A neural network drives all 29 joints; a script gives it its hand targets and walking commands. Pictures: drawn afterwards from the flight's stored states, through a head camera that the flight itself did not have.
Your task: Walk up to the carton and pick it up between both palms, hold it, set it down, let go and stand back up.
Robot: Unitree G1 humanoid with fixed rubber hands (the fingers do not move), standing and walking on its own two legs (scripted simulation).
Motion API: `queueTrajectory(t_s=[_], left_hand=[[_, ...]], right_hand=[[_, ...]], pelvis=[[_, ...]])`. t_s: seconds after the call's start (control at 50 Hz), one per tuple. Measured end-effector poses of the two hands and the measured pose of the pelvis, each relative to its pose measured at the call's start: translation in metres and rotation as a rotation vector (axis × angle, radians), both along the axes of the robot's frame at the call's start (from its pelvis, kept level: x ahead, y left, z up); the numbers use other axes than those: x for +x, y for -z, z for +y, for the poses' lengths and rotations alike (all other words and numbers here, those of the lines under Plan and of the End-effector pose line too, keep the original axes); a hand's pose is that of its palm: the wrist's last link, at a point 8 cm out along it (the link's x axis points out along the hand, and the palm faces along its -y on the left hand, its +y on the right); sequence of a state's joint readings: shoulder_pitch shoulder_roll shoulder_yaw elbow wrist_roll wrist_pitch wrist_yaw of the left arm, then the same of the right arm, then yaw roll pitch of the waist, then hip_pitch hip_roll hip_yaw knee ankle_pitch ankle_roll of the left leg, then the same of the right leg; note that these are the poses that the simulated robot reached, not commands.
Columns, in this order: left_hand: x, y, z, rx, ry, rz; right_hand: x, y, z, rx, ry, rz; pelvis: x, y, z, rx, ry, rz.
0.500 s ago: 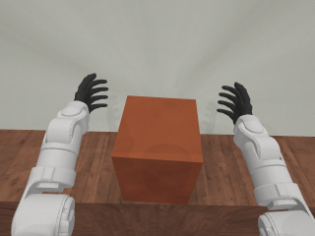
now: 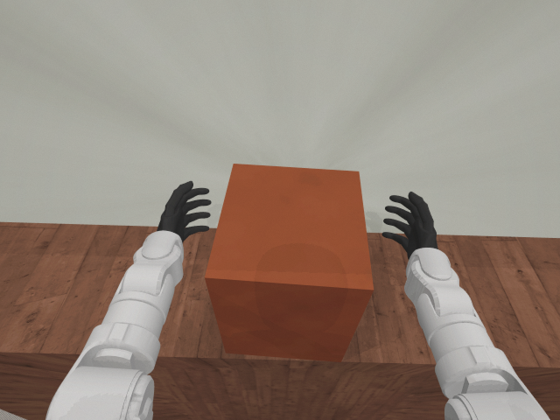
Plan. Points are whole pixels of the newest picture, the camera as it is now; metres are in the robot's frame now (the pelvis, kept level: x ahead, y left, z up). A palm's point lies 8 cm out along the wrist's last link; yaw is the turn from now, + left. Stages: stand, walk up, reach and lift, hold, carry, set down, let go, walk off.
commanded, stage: reach and lift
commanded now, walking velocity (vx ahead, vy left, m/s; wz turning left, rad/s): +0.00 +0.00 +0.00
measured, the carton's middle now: (289, 266) +0.39 -0.01 -0.01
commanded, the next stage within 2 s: none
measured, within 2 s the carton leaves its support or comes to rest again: neither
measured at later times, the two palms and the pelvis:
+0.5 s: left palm (192, 248) +0.40 +0.15 +0.03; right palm (399, 260) +0.38 -0.18 +0.03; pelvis -0.01 +0.00 -0.02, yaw +0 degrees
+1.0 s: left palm (199, 246) +0.40 +0.14 +0.03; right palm (385, 255) +0.38 -0.16 +0.03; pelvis -0.02 +0.00 -0.01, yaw +1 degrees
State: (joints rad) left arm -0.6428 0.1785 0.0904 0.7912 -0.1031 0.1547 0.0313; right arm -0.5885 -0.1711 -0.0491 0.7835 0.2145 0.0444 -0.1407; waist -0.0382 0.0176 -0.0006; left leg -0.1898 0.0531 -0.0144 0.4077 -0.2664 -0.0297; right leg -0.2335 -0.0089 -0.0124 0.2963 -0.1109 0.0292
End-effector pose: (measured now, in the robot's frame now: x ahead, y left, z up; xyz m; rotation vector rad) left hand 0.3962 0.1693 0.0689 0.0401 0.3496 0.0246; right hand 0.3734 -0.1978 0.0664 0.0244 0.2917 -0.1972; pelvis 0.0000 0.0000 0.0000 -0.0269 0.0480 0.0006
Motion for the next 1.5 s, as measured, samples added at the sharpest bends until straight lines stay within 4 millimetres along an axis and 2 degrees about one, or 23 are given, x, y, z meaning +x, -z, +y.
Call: queueTrajectory(t_s=[0.16, 0.24, 0.36, 0.46, 0.62, 0.76, 0.9, 1.04, 1.2, 1.5], left_hand=[[0.011, 0.007, -0.011, 0.01, -0.013, -0.066], [0.008, 0.018, -0.015, 0.023, 0.005, -0.045], [0.002, 0.035, -0.019, 0.006, -0.003, -0.044], [0.001, 0.04, -0.02, 0.002, -0.008, -0.063], [0.004, 0.036, -0.027, 0.008, -0.006, -0.09], [0.005, 0.033, -0.035, -0.002, -0.012, -0.086], [0.003, 0.037, -0.034, -0.027, -0.031, -0.088], [0.0, 0.035, -0.033, -0.02, -0.017, -0.116], [-0.005, 0.032, -0.036, 0.014, 0.024, -0.125], [-0.008, 0.037, -0.033, 0.011, 0.01, -0.123]], right_hand=[[0.01, 0.012, 0.018, -0.019, -0.038, -0.027], [0.008, 0.026, 0.024, -0.009, -0.038, 0.003], [0.005, 0.037, 0.024, -0.013, -0.029, -0.027], [0.003, 0.041, 0.02, -0.026, -0.024, -0.02], [0.006, 0.036, 0.017, -0.013, -0.02, -0.04], [0.01, 0.033, 0.037, 0.01, -0.041, -0.043], [0.01, 0.034, 0.041, 0.008, 0.004, -0.042], [0.005, 0.032, 0.042, -0.028, 0.011, -0.07], [-0.008, 0.034, 0.042, -0.05, 0.022, -0.102], [-0.007, 0.037, 0.043, -0.088, 0.001, -0.099]], pelvis=[[-0.002, 0.004, -0.001, -0.003, 0.002, 0.095], [0.0, 0.007, -0.001, -0.004, -0.001, 0.114], [-0.003, 0.011, -0.001, -0.006, -0.003, 0.15], [-0.009, 0.014, -0.002, -0.004, -0.002, 0.177], [-0.017, 0.019, -0.003, -0.001, 0.003, 0.223], [-0.02, 0.021, -0.006, 0.007, -0.002, 0.23], [-0.02, 0.018, -0.006, 0.004, -0.015, 0.212], [-0.014, 0.009, -0.003, 0.002, -0.027, 0.155], [0.003, 0.001, 0.003, 0.001, -0.024, 0.09], [0.013, -0.004, -0.003, 0.003, -0.031, 0.028]])
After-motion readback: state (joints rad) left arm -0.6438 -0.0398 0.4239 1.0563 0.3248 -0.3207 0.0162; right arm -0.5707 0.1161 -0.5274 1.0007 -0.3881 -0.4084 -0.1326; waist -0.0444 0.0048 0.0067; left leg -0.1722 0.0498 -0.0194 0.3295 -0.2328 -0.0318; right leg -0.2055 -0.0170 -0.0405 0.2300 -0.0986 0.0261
